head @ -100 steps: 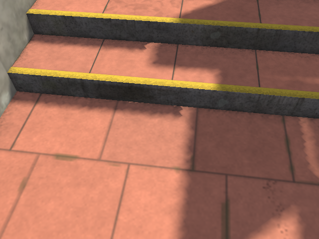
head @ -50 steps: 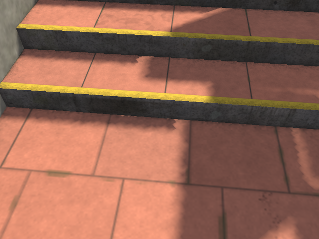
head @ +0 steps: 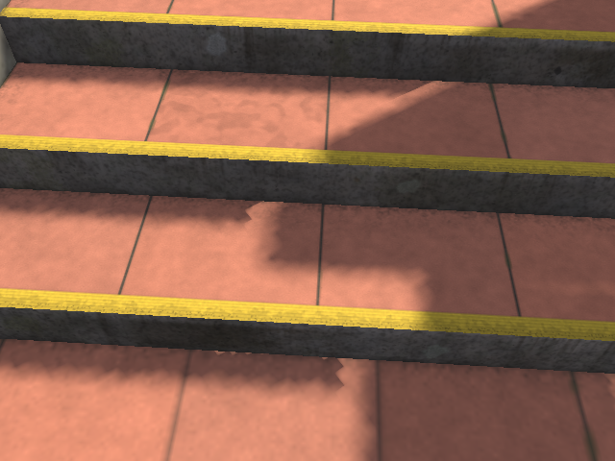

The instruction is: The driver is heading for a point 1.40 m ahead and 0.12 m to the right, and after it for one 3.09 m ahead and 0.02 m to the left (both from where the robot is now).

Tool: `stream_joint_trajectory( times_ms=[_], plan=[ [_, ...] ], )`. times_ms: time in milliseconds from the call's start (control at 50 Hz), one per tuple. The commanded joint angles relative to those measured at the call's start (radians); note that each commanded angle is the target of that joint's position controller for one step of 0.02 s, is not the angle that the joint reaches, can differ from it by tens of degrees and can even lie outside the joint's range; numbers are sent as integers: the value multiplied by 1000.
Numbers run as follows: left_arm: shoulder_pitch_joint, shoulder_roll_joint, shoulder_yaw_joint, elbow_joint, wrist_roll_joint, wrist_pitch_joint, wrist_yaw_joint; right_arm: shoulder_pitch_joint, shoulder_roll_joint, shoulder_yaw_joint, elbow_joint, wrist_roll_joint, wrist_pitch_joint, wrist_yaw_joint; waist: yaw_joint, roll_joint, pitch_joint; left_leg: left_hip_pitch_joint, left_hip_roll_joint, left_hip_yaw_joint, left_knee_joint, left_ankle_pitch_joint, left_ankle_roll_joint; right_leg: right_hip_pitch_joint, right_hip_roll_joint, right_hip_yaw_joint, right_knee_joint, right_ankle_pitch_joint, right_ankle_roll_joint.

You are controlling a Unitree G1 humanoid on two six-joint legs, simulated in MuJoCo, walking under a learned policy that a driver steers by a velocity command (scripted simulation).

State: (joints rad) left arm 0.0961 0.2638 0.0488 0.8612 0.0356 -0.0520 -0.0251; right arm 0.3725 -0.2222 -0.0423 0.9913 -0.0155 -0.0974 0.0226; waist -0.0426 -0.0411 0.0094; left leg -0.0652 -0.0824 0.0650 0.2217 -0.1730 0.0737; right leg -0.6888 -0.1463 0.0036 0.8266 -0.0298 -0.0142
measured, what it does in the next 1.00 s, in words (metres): walks ahead: right foot, then left foot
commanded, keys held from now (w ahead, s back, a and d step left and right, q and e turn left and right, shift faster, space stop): w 1.00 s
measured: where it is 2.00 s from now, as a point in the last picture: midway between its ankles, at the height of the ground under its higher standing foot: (318, 164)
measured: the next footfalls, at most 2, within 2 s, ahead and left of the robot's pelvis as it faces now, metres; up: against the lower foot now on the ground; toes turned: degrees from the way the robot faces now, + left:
right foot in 0.18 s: +0.28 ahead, -0.12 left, +0.00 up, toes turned -4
left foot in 0.72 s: +0.55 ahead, +0.07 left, +0.00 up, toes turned +4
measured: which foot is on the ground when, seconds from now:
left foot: down 0.00-0.20, up 0.22-0.70, down 0.72-1.00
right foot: up 0.00-0.16, down 0.18-0.72, up 0.74-1.00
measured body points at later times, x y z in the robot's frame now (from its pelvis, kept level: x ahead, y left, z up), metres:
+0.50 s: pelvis +0.28 -0.05 +0.00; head +0.30 -0.06 +0.45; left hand +0.24 +0.20 -0.14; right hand +0.38 -0.30 -0.14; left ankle +0.37 +0.10 -0.68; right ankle +0.24 -0.11 -0.75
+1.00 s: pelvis +0.53 +0.01 +0.00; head +0.54 +0.02 +0.45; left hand +0.62 +0.24 -0.15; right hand +0.47 -0.23 -0.15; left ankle +0.51 +0.06 -0.75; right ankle +0.55 -0.12 -0.58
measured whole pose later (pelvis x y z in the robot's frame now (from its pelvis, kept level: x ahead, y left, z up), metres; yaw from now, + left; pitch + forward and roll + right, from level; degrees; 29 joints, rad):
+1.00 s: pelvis +0.53 +0.01 +0.00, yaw +0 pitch +0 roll +0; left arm 0.20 0.20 0.05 0.96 0.04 -0.03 -0.02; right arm 0.45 -0.18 -0.03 1.09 -0.02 -0.09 0.00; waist -0.02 -0.04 -0.01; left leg -0.14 -0.08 0.10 0.34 -0.22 0.11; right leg -0.78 -0.09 -0.02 1.54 -0.26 -0.04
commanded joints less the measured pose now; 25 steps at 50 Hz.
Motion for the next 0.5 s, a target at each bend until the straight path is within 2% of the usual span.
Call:
stream_joint_trajectory(
  times_ms=[20,80,120,140,160,180,200,220,240,260,280,300,320,380,440,500],
  plan=[
    [-51,13,-15,-56,-3,10,-24,11,-137,-23,-38,0,-11,-4,14,104,69,-145,229,-98,-132,182,109,153,45,-71,-140,108,1],
    [-134,46,-12,-94,-4,4,-13,58,-155,-29,-18,-7,-4,-15,-6,95,79,33,290,-129,-95,237,114,106,56,-56,-229,38,-16],
    [-124,61,-6,-103,-4,-6,-10,66,-161,-32,-5,-11,2,-23,5,110,75,122,317,-133,-35,337,104,122,72,-53,-274,-62,-42],
    [-85,68,-2,-93,-4,-12,-8,60,-162,-33,-3,-12,5,-26,22,119,59,146,319,-126,19,426,95,174,91,-60,-301,-113,-58],
    [-2,76,6,-68,-2,-19,-2,54,-161,-33,2,-14,8,-27,58,120,18,150,307,-110,126,566,83,283,125,-76,-340,-146,-77],
    [160,93,17,-13,8,-32,7,54,-143,-26,4,-14,13,-26,121,86,-69,104,258,-68,319,610,65,488,143,-80,-399,-128,-105],
    [362,165,37,29,31,-43,19,47,-106,-12,-31,-9,12,-24,188,-11,-211,-83,204,-23,610,363,45,764,-44,122,-398,-193,-158],
    [412,276,70,52,27,-36,22,156,-18,4,-48,28,9,-15,134,-289,-288,-481,7,28,936,-270,4,1019,-287,603,-523,-304,-286],
    [324,195,56,35,-6,-24,17,83,-135,-22,-32,-1,12,-21,121,-103,-212,-573,60,-107,1010,-315,24,937,-243,625,-575,-365,-256],
    [229,133,38,18,-14,-24,13,14,-134,-26,-48,1,9,-14,89,-43,-97,-582,109,-115,999,-215,32,811,-204,466,-582,-322,-232],
    [186,82,25,18,-13,-31,9,-21,-107,-18,-51,4,7,-10,70,8,-44,-544,143,-115,955,-145,28,706,-166,366,-616,-197,-214],
    [177,60,18,28,-17,-37,11,-36,-92,-17,-48,-6,16,-8,50,3,-9,-508,164,-108,913,-118,19,641,-127,282,-637,-102,-191],
    [177,36,10,44,-20,-43,14,-19,-76,-12,-41,-19,27,-4,29,-14,-6,-464,175,-102,889,-98,5,601,-96,217,-652,-25,-172],
    [240,51,9,87,-29,-60,17,-37,-60,-9,-40,-27,48,6,13,-15,-6,-476,178,-74,856,-61,-19,599,-72,133,-668,131,-180],
    [294,64,9,118,-31,-60,18,-160,-61,-6,-76,-28,53,11,33,-18,41,-565,198,-46,763,27,-44,614,-54,83,-703,145,-183],
    [326,57,3,137,-26,-57,19,-280,-50,4,-114,-18,49,11,56,-17,72,-569,187,-17,601,99,-60,623,-27,38,-707,200,-174]
  ],
)
Velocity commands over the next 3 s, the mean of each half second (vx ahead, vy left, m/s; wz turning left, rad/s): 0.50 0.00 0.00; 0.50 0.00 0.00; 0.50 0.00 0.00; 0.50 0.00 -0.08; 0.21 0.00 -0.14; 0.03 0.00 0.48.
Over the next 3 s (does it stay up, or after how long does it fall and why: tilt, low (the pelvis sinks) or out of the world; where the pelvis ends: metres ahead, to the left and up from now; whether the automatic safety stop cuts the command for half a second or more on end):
stays up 1.49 -0.11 0.41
